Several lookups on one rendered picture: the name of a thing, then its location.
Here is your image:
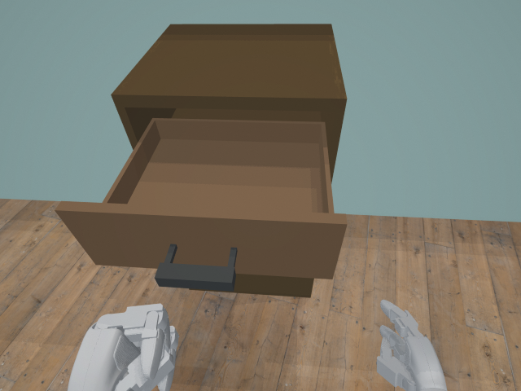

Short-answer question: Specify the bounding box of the cabinet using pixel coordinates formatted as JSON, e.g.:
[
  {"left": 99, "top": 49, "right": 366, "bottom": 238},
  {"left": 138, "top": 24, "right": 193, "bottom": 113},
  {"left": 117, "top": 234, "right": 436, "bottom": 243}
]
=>
[{"left": 111, "top": 24, "right": 347, "bottom": 298}]

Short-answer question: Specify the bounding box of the right robot hand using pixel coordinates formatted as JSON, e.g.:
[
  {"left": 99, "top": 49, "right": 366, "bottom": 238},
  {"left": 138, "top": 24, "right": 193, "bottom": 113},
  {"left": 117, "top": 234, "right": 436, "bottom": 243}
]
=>
[{"left": 377, "top": 300, "right": 447, "bottom": 391}]

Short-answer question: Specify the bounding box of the drawer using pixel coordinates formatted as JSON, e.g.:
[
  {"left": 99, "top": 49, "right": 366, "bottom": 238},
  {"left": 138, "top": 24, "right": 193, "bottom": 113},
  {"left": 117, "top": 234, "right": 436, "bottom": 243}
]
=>
[{"left": 55, "top": 118, "right": 347, "bottom": 279}]

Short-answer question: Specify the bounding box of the handle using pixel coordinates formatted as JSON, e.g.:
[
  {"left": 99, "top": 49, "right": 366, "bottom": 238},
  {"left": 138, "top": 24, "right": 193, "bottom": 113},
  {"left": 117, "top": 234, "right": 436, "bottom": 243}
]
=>
[{"left": 155, "top": 244, "right": 238, "bottom": 292}]

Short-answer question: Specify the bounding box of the left robot hand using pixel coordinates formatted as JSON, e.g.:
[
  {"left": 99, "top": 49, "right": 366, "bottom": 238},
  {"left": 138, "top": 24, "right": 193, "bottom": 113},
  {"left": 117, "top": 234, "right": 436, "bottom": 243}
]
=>
[{"left": 68, "top": 304, "right": 179, "bottom": 391}]

